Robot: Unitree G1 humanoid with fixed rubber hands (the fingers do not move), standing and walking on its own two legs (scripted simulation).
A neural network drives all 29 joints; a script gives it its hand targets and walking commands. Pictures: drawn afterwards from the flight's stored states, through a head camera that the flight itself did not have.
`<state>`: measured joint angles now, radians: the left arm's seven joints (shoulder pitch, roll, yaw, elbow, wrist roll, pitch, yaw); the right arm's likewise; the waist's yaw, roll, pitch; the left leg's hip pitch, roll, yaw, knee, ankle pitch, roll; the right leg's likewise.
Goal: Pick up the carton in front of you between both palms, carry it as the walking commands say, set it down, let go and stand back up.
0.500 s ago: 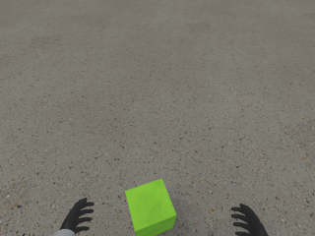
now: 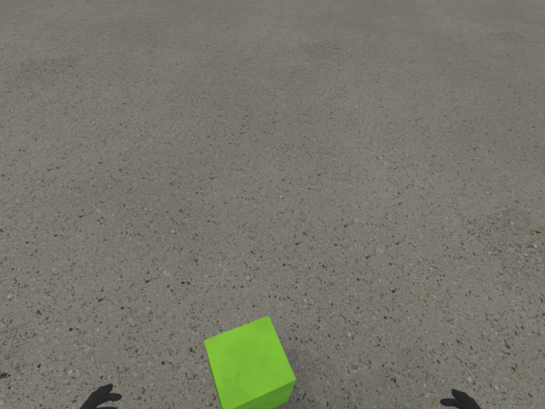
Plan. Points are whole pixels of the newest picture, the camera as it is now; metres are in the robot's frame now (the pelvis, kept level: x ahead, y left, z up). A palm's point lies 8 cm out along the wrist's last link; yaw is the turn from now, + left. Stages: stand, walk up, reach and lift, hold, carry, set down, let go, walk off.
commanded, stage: stand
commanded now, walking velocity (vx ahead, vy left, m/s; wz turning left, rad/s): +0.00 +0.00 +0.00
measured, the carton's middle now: (248, 372) +0.38 +0.05 -0.65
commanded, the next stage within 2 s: none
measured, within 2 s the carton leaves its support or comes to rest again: neither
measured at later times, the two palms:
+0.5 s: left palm out of the picture +0.09 +0.30 -0.11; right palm out of the picture +0.09 -0.30 -0.08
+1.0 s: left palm out of the picture +0.06 +0.31 -0.11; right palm out of the picture +0.08 -0.30 -0.08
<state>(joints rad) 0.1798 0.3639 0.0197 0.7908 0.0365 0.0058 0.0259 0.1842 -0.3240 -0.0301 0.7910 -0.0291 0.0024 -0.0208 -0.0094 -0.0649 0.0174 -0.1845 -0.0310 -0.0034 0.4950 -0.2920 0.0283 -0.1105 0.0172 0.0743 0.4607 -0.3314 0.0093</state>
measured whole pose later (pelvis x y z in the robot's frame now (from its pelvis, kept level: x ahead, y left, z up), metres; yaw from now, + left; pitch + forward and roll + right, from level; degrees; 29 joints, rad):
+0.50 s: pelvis -0.01 +0.00 +0.00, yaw +0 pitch -2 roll +0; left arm 0.18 0.38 0.00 0.91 0.03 -0.01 0.03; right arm 0.15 -0.35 -0.02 0.93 -0.02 0.00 -0.02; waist 0.00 -0.05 0.02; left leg -0.14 -0.04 0.00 0.42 -0.24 0.03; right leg -0.08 0.00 0.07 0.40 -0.29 0.02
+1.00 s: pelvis -0.02 +0.00 +0.01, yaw +1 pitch -2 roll +0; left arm 0.18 0.40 0.00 0.97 0.02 -0.01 0.02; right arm 0.12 -0.37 -0.02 1.00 -0.01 -0.01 -0.01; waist 0.00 -0.04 0.03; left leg -0.14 -0.04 -0.01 0.38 -0.20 0.03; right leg -0.07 0.00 0.06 0.36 -0.25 0.02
